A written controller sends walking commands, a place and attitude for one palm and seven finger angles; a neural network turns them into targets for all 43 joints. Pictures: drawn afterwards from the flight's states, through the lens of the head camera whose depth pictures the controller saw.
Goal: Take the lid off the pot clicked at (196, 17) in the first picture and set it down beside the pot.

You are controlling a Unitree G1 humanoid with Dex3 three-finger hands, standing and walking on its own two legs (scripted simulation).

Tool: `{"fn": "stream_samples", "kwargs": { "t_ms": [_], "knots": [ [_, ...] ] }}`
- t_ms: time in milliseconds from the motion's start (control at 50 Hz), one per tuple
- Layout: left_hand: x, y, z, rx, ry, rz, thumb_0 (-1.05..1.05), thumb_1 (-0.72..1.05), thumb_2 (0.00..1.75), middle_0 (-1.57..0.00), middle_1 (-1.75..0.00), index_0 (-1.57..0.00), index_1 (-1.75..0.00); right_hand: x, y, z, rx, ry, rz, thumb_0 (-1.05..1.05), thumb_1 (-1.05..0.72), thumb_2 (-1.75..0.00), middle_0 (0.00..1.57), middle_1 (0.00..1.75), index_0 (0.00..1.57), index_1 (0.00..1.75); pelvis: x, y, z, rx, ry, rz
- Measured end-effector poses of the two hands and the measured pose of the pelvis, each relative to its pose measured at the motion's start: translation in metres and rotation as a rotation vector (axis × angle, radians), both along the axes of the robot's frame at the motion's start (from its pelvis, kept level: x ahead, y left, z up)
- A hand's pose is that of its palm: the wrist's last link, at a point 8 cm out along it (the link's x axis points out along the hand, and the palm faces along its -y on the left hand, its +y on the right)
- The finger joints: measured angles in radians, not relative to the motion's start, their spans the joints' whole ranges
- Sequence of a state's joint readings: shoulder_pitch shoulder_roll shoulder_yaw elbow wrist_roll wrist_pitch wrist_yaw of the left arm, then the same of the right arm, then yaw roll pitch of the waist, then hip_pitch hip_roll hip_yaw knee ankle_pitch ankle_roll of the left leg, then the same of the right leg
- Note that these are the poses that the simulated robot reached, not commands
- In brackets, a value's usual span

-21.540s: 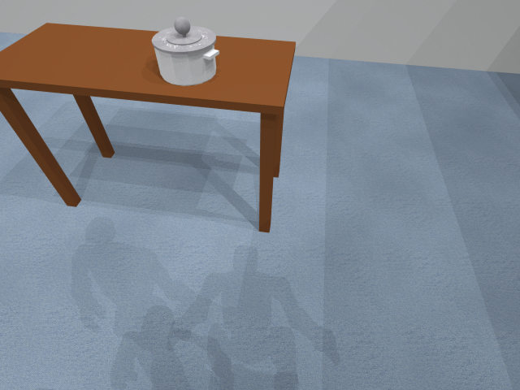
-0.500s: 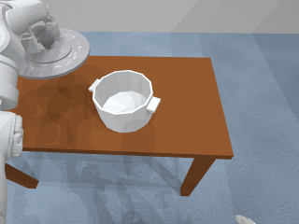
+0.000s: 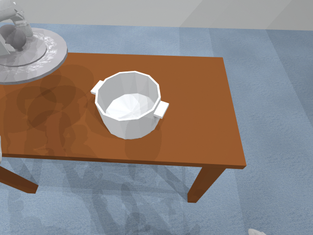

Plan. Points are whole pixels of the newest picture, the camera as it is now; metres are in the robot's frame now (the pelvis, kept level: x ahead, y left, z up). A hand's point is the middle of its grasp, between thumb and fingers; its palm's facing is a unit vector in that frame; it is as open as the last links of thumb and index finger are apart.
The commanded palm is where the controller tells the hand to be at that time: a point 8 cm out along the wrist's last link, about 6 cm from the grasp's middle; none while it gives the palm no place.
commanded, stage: move the lid sideways beside the pot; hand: left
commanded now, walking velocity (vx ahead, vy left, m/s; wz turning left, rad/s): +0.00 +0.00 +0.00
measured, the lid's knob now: (12, 36) +0.51 +0.31 +0.22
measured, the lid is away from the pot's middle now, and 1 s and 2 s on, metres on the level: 0.24 0.23 0.23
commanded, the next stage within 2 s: lower the lid onto the table in 0.14 s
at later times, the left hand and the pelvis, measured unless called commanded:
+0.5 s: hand (7, 46) +0.47 +0.30 +0.23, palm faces -0.31 -0.06 -0.95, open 8.1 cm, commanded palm +0.47 +0.30 +0.30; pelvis +0.00 +0.00 +0.00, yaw +0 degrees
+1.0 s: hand (19, 60) +0.47 +0.30 +0.19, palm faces -0.36 -0.07 -0.93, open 8.1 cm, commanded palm +0.48 +0.30 +0.27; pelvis +0.00 +0.00 +0.00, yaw +0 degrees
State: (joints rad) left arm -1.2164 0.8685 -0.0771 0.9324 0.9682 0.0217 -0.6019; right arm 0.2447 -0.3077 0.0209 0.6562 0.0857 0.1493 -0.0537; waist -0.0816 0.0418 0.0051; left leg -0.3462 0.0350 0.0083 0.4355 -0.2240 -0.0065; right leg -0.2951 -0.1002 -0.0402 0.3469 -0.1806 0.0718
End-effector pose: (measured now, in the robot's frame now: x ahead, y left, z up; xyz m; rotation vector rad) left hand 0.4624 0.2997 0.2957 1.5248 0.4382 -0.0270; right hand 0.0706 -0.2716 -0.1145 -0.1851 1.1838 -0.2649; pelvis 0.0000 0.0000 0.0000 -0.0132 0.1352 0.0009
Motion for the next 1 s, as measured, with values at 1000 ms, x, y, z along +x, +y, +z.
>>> {"fn": "stream_samples", "kwargs": {
  "t_ms": [1000],
  "knots": [
    [0.005, -0.002, -0.047, -0.025, 0.076, -0.059, 0.08, 0.3, 0.95, -1.08, -1.13, -0.49, -0.86, -0.022, -0.002, 0.001, -0.029, 0.048, -0.032, 0.01, -0.91, -0.9, 0.2, 0.3, 0.2, 0.3, 0.0, 0.004, -0.001, -0.007, 0.004, -0.001]
  ]
}}
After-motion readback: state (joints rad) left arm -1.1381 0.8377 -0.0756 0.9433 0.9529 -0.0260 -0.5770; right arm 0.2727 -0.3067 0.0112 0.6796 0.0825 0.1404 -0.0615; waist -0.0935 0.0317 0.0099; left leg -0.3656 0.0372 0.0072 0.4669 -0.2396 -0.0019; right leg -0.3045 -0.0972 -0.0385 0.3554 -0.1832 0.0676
